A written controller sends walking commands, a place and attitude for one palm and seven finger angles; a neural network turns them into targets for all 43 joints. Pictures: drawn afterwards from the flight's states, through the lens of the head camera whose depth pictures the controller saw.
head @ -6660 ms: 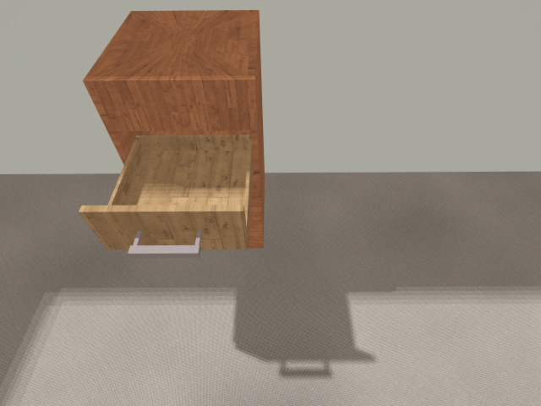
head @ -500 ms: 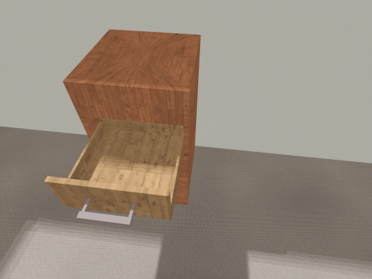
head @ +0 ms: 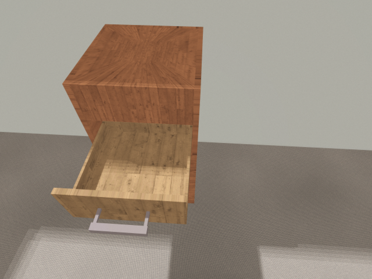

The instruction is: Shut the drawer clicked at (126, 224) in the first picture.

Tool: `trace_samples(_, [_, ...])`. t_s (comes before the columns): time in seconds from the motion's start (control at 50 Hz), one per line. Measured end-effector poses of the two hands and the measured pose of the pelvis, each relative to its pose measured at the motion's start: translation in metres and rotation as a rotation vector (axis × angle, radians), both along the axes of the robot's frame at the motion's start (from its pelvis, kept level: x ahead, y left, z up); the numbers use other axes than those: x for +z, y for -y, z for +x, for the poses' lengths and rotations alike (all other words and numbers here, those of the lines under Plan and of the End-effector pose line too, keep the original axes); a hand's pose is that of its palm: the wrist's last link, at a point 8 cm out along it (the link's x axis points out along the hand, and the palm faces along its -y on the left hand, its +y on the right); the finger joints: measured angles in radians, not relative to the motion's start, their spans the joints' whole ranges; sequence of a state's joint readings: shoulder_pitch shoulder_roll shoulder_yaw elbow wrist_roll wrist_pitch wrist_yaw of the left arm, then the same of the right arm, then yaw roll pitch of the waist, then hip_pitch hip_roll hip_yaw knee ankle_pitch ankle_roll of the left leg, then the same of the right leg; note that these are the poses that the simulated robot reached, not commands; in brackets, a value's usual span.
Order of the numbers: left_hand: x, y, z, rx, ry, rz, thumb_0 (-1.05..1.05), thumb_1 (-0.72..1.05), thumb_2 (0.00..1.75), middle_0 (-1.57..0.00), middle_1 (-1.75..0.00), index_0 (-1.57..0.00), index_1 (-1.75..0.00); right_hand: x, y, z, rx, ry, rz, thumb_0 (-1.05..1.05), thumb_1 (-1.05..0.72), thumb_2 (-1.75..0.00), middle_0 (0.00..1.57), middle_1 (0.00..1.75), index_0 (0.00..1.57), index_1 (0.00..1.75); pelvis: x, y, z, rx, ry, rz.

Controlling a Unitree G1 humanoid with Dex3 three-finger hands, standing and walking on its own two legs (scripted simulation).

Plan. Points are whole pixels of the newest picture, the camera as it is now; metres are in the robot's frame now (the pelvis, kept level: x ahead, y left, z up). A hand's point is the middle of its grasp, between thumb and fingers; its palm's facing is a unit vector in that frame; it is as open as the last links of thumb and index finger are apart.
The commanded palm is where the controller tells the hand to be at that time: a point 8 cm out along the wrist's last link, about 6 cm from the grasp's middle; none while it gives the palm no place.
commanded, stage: come to a stop and stand still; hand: left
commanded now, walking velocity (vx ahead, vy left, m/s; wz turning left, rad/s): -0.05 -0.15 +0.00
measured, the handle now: (121, 221) +0.30 +0.23 -0.20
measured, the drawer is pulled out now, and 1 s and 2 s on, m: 0.30 0.30 0.30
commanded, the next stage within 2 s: look again from close up in 1.62 s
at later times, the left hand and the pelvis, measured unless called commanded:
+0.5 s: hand out of the picture -0.02 +0.13 -0.16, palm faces +0.00 -0.98 -0.19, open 7.3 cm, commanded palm none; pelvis -0.01 -0.03 +0.01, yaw -1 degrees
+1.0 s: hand out of the picture -0.06 +0.06 -0.16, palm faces +0.05 -0.99 -0.15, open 7.4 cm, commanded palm none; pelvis -0.02 -0.08 +0.02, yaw +1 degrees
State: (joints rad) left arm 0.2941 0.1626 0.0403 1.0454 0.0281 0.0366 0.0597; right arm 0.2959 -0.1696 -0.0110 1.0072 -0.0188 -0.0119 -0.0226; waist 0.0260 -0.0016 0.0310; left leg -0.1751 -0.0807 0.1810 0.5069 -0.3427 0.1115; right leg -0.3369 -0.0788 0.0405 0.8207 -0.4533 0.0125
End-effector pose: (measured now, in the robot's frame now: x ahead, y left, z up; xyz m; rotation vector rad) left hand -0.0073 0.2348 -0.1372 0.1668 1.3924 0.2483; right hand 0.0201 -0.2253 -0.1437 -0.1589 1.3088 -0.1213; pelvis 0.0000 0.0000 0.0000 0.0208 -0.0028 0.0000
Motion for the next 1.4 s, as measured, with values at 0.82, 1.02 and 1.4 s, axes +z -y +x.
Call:
trace_samples(0.82, [0.007,0.105,-0.048,-0.032,-0.061,-0.128,0.0,0.91,0.9,-0.2,-0.3,-0.2,-0.3,0.007,0.03,-0.082,-0.058,-0.175,0.068,0.0,-0.91,-0.9,0.2,0.3,0.2,0.3,0.016,0.059,-0.016,0.003,0.022,-0.001])
trace_samples(1.02, [0.008,0.122,-0.055,-0.014,-0.061,-0.115,0.0,0.9,0.9,-0.2,-0.3,-0.2,-0.3,0.004,0.043,-0.08,-0.049,-0.171,0.089,0.0,-0.91,-0.9,0.2,0.3,0.2,0.3,0.016,0.078,-0.016,0.012,0.016,0.001])
trace_samples(1.4, [0.009,0.15,-0.051,0.025,-0.068,-0.107,0.0,0.9,0.9,-0.2,-0.3,-0.2,-0.3,0.005,0.072,-0.084,-0.048,-0.222,0.076,0.0,-0.91,-0.9,0.2,0.3,0.2,0.3,0.014,0.106,-0.006,0.029,0.002,-0.005])
